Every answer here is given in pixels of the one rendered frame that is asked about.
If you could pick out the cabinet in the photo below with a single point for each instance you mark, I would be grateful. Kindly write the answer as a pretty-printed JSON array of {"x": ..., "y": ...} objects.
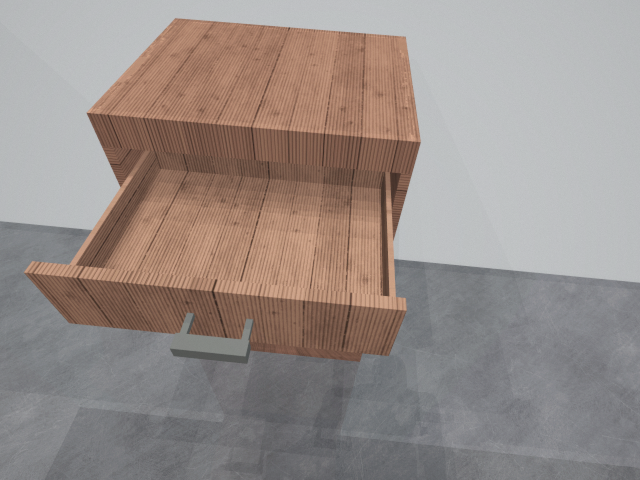
[{"x": 267, "y": 93}]

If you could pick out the handle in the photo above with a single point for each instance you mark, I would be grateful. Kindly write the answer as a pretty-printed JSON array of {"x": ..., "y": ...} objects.
[{"x": 209, "y": 347}]

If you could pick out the drawer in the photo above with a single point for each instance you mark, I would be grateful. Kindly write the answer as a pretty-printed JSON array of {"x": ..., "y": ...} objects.
[{"x": 305, "y": 251}]

